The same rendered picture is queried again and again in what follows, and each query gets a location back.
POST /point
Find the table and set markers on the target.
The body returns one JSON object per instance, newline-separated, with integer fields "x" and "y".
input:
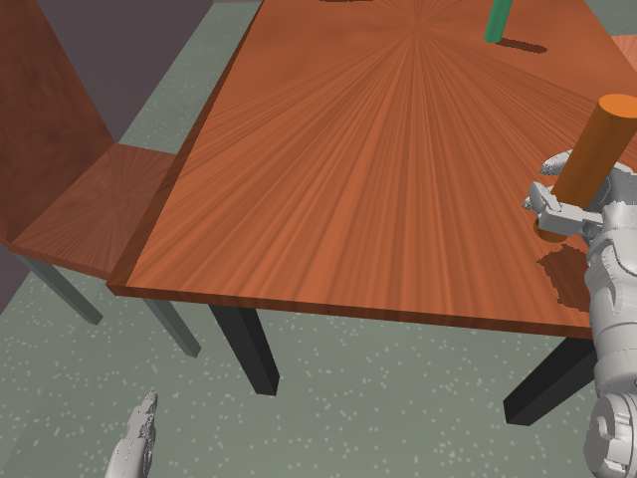
{"x": 370, "y": 159}

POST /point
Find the right robot arm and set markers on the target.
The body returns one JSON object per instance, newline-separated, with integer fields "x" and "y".
{"x": 610, "y": 447}

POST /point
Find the right robot hand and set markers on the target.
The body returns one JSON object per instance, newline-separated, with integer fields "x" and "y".
{"x": 614, "y": 206}

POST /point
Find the left robot hand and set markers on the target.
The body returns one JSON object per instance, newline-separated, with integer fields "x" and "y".
{"x": 132, "y": 456}

